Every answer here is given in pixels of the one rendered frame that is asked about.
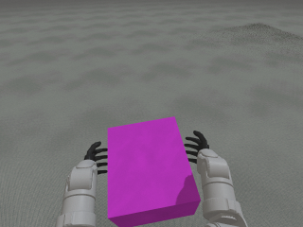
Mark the right robot forearm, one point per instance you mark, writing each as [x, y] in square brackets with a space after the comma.
[220, 203]

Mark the robot right hand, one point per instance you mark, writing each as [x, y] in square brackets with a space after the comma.
[202, 144]

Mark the carton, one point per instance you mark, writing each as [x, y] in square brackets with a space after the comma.
[149, 178]

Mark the left robot forearm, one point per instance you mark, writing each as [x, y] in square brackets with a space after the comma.
[79, 196]

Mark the robot left hand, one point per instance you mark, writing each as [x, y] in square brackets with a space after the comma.
[91, 155]

